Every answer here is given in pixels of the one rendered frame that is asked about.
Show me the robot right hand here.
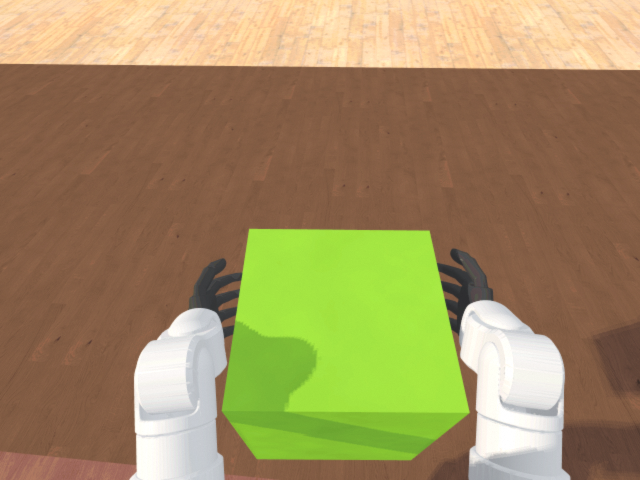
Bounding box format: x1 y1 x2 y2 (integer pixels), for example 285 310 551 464
437 248 493 336

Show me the left robot forearm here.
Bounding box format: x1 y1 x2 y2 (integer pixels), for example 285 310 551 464
129 308 227 480

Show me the right robot forearm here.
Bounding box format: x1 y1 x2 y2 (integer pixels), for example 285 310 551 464
459 300 570 480

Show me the carton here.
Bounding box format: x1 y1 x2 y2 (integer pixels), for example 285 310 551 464
222 229 470 460

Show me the robot left hand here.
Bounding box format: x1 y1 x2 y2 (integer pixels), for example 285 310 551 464
188 258 242 338

